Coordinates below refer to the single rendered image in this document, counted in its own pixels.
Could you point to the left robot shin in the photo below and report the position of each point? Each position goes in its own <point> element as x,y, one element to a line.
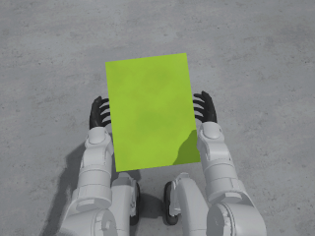
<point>133,206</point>

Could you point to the robot left hand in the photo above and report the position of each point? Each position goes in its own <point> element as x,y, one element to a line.
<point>95,117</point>

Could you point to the robot left upper arm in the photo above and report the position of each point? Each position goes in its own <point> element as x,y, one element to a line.
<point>94,222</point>

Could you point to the carton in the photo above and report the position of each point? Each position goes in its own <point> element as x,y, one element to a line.
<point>151,111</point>

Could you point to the robot right forearm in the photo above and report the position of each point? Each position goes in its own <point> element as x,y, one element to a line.
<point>220,175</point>

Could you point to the robot right upper arm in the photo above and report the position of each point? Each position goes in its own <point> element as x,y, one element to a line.
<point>231,219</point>

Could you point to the robot left forearm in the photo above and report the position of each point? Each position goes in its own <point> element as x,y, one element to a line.
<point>93,188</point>

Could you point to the robot right hand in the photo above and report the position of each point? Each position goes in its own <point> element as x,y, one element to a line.
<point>209,112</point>

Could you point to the robot right thigh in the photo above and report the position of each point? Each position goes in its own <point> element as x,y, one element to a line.
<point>193,207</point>

